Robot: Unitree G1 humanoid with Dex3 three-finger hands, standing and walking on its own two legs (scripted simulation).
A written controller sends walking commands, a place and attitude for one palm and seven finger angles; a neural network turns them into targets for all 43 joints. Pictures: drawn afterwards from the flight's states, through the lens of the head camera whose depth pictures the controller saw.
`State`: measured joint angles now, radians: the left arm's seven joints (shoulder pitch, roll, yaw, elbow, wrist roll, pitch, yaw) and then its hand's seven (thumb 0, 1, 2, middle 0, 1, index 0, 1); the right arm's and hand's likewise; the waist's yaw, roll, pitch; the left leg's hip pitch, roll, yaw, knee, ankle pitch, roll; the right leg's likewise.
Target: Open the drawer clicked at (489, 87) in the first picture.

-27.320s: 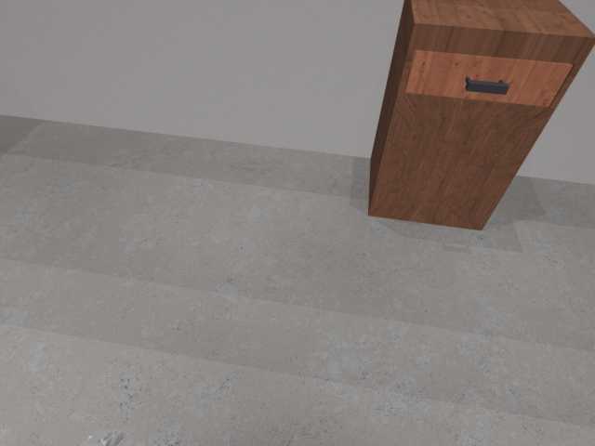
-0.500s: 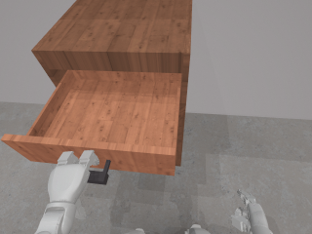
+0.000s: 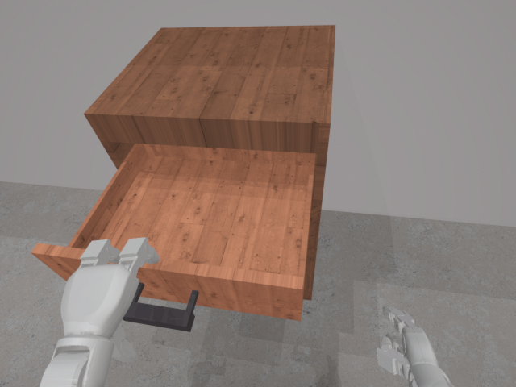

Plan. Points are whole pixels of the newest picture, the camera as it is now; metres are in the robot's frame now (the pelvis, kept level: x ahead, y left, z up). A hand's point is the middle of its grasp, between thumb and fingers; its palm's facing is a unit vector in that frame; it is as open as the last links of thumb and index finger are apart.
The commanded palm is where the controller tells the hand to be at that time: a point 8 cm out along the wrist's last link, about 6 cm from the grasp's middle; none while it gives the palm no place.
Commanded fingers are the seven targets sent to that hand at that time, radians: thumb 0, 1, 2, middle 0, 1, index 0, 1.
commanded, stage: lift the hand off the handle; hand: left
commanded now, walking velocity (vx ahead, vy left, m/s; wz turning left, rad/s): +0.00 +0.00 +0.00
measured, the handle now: (161, 303) +0.25 +0.22 -0.05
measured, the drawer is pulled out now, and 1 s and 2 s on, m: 0.30 0.30 0.30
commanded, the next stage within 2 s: draw the hand back to the body in 0.48 s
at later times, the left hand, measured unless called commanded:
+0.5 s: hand (103, 286) +0.21 +0.23 +0.11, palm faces +0.11 -0.11 -0.99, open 13.8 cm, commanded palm +0.17 +0.23 +0.15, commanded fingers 0.00 -0.50 0.30 -0.30 -1.20 -0.30 -1.20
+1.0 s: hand (86, 302) +0.18 +0.24 +0.11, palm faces +0.04 -0.12 -0.99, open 13.8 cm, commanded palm +0.16 +0.25 +0.17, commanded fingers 0.00 -0.50 0.30 -0.30 -1.20 -0.30 -1.20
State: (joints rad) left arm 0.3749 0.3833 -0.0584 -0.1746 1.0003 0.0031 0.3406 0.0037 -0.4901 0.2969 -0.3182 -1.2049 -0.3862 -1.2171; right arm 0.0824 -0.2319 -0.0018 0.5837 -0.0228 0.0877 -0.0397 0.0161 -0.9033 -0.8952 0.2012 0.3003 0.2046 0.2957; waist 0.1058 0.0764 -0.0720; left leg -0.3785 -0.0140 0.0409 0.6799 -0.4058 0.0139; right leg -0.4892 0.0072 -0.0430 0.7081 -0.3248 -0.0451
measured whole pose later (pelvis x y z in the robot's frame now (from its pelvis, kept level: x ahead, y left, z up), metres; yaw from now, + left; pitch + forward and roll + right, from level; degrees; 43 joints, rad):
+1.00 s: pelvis +0.00 +0.01 +0.02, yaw +0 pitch +2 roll +0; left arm 0.50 0.49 0.03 -0.43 0.87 0.03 0.12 0.00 -0.49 0.30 -0.32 -1.20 -0.32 -1.20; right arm 0.13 -0.27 0.03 0.52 0.01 0.12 -0.01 0.02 -0.90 -0.90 0.20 0.30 0.20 0.30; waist 0.11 0.10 -0.04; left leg -0.22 -0.01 0.03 0.51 -0.33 0.02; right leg -0.31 0.01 -0.05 0.52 -0.24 -0.03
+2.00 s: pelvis +0.02 +0.00 +0.02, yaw +3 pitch -2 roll +0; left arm 0.55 0.32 0.29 -0.50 -0.05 -0.12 0.11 0.01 0.63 0.78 -0.23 -0.48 -0.23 -0.47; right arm 0.15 -0.20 0.01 0.63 0.02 -0.14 -0.08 0.02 -0.90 -0.90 0.20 0.30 0.20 0.30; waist 0.07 0.06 0.02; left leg -0.08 0.00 -0.02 0.44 -0.32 0.01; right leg -0.15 0.02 -0.10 0.43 -0.24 -0.04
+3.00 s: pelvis -0.06 +0.02 +0.01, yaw +4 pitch +2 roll -1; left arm 0.64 0.38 0.36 -0.65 -0.04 -0.22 0.15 0.02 0.89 0.89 -0.21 -0.31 -0.22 -0.30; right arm 0.16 -0.20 0.01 0.54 0.02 -0.08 -0.08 0.02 -0.90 -0.89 0.20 0.30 0.21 0.30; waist 0.01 -0.03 0.04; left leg -0.38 -0.04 -0.02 0.63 -0.29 0.04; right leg -0.41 -0.02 -0.11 0.54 -0.17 -0.03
